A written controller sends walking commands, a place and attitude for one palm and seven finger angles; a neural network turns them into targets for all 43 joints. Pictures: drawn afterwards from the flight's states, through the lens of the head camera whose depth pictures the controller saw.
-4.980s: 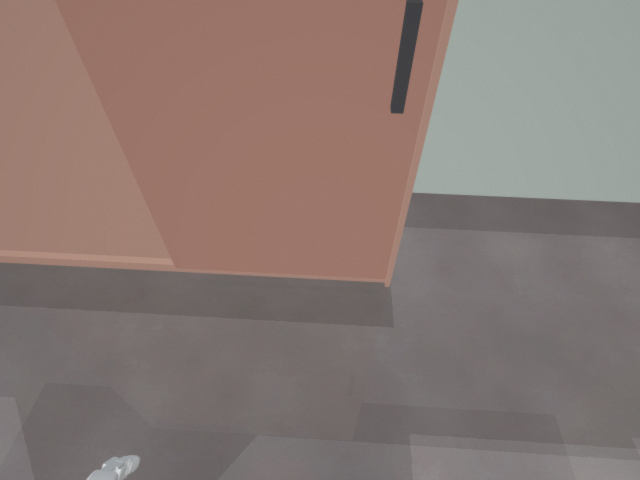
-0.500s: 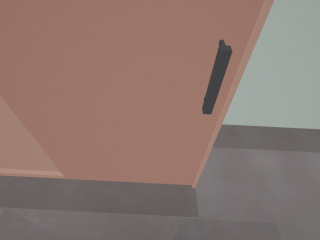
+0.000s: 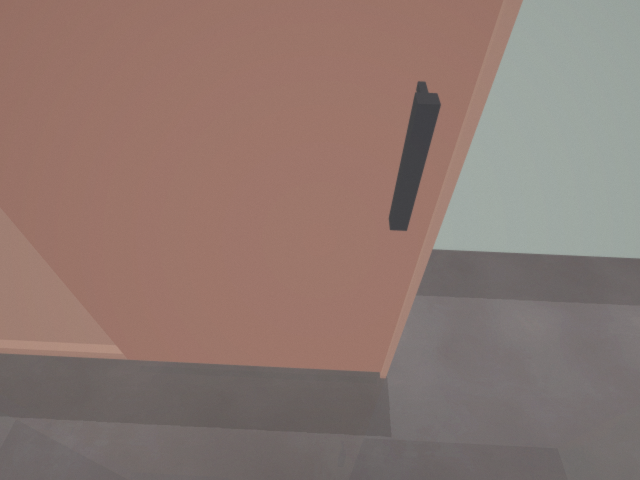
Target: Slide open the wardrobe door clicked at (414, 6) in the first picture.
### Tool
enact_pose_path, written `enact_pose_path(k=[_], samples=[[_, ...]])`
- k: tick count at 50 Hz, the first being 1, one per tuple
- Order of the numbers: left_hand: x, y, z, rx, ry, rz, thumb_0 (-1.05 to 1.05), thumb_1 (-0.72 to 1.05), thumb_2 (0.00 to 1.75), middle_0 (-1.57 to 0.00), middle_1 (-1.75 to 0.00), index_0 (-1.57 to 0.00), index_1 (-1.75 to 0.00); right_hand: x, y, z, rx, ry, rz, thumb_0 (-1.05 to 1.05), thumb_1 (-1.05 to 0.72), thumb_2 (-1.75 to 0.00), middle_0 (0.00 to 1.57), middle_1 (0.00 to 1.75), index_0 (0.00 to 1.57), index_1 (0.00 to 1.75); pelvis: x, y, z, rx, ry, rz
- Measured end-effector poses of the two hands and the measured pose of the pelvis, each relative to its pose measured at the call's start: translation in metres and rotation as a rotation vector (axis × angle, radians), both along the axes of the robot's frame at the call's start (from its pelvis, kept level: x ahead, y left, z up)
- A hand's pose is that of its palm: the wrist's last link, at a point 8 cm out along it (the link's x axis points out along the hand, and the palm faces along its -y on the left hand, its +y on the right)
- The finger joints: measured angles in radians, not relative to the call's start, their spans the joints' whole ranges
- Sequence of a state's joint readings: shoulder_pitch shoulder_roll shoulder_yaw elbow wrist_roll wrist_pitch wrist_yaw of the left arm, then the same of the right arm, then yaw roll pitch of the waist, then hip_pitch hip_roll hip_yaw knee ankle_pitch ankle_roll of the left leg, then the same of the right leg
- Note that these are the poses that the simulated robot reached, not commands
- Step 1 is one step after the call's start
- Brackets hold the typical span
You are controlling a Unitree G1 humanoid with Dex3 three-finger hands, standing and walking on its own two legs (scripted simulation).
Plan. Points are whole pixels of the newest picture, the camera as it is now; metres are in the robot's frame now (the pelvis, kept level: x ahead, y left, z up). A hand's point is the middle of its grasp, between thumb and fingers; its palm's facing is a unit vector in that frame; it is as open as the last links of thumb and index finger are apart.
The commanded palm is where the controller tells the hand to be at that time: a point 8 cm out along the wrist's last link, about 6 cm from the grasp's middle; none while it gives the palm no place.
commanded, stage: look again from close up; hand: right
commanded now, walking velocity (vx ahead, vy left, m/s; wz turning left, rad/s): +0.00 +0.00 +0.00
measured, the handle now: (408, 161) +0.53 -0.10 +0.12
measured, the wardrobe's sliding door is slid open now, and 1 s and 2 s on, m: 0.00 0.00 0.00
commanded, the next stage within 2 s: raise the hand with hooked fingers in 0.28 s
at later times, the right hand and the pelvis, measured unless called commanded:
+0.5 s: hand out of the picture +0.13 -0.19 -0.08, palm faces +0.26 +0.95 -0.18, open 7.5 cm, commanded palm +0.10 -0.23 -0.05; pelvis +0.00 +0.01 +0.00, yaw -1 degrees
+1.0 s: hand (514, 475) +0.15 -0.19 +0.01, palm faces +0.00 +1.00 -0.08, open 9.8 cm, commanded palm +0.13 -0.25 +0.02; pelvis -0.05 +0.04 -0.06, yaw -3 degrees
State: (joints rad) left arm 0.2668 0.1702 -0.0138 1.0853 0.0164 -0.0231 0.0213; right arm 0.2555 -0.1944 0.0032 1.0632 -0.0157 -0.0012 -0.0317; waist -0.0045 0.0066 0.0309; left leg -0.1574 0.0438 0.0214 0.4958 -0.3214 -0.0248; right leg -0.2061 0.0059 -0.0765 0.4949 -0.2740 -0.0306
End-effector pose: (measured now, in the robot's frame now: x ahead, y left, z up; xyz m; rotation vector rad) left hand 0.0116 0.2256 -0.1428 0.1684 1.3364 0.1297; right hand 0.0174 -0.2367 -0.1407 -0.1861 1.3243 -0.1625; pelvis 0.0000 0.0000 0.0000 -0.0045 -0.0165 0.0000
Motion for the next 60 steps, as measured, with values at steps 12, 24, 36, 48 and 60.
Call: enact_pose_path(k=[12, 24, 36, 48, 60], samples=[[0.013, 0.005, 0.003, 0.012, -0.008, -0.010, 0.00, 0.91, 0.90, -0.20, -0.30, -0.20, -0.30, -0.014, 0.007, -0.003, 0.020, 0.051, -0.012, 0.00, -0.90, -0.90, 0.20, 0.30, 0.20, 0.30, 0.002, 0.002, 0.001, -0.001, 0.001, 0.001], [0.047, 0.015, 0.019, 0.053, -0.267, -0.017, 0.01, 0.91, 0.90, -0.20, -0.30, -0.20, -0.30, 0.060, 0.000, 0.058, -0.026, -0.454, -0.125, 0.02, -0.89, -0.89, 0.20, 0.30, 0.20, 0.31, -0.003, 0.007, -0.002, -0.011, 0.008, -0.011], [0.151, 0.050, 0.054, 0.076, -0.822, -0.102, 0.01, 0.90, 0.90, -0.20, -0.30, -0.20, -0.30, 0.129, 0.014, 0.134, 0.172, -1.286, 0.214, 0.00, -0.70, -0.81, 0.21, 0.43, 0.21, 0.43, -0.036, 0.029, -0.049, -0.007, 0.152, -0.014], [0.144, 0.041, 0.030, 0.101, -0.768, -0.209, 0.01, 0.90, 0.90, -0.20, -0.30, -0.20, -0.30, 0.094, -0.010, 0.145, 0.079, -1.373, 0.164, 0.01, -0.42, -0.70, 0.23, 0.60, 0.23, 0.61, -0.048, 0.038, -0.065, 0.053, 0.147, -0.066], [0.088, 0.024, 0.026, 0.038, -0.662, -0.069, 0.01, 0.90, 0.90, -0.20, -0.30, -0.20, -0.30, 0.143, -0.035, 0.186, 0.106, -1.293, 0.177, 0.01, -0.14, -0.58, 0.25, 0.78, 0.25, 0.79, -0.037, 0.022, -0.039, 0.029, 0.130, -0.024]])
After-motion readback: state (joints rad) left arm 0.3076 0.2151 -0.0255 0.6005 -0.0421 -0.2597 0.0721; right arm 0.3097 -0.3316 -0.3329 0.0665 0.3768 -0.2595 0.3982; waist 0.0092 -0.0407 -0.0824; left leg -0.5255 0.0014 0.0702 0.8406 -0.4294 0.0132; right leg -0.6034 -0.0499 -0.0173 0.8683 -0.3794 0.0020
